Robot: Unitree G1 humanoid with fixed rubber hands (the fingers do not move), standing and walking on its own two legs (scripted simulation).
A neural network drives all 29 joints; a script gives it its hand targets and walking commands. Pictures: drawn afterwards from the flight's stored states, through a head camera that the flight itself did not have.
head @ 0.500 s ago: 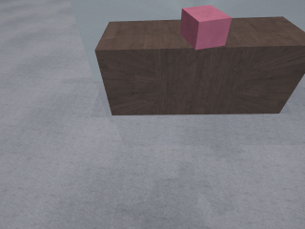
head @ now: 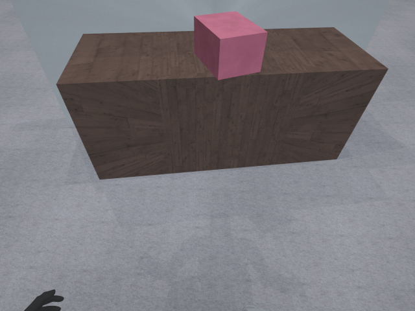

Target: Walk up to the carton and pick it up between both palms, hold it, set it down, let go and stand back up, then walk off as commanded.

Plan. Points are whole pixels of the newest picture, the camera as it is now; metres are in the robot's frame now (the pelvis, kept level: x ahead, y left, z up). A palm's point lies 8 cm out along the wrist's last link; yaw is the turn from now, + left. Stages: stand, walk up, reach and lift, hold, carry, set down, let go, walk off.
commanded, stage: walk up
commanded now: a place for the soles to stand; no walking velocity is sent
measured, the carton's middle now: (227, 43) +1.24 -0.17 +0.00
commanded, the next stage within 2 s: none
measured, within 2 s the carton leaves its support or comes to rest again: neither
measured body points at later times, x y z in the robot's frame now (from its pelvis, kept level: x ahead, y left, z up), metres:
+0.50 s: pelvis +0.14 -0.03 +0.00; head +0.14 -0.01 +0.45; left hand +0.23 +0.30 -0.11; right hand +0.19 -0.40 -0.07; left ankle +0.18 +0.09 -0.69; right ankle +0.23 -0.16 -0.66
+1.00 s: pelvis +0.29 -0.08 -0.01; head +0.29 -0.07 +0.44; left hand +0.29 +0.29 -0.11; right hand +0.42 -0.42 -0.09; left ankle +0.35 +0.03 -0.69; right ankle +0.30 -0.21 -0.68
